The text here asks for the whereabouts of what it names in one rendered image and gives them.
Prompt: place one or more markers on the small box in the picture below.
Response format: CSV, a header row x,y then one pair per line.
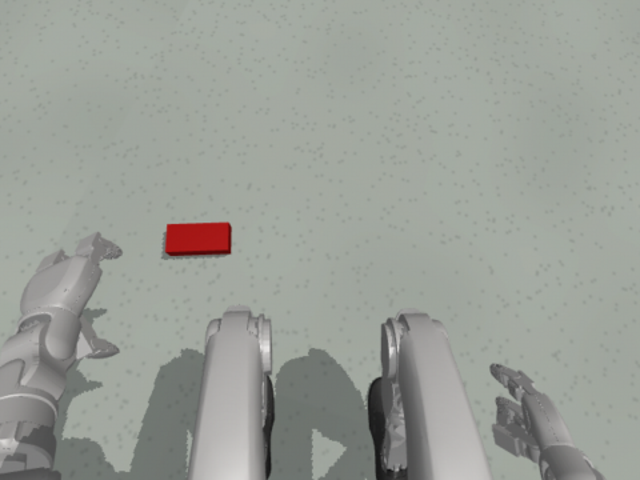
x,y
198,239

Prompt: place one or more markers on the left robot arm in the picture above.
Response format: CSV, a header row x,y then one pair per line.
x,y
33,366

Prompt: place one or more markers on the right robot arm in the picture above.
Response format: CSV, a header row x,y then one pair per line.
x,y
562,462

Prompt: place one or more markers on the left robot hand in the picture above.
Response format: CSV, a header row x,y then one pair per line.
x,y
68,283

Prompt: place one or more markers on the right robot foot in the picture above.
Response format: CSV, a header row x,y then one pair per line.
x,y
377,429

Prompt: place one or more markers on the right robot hand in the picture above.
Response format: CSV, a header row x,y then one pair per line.
x,y
536,424

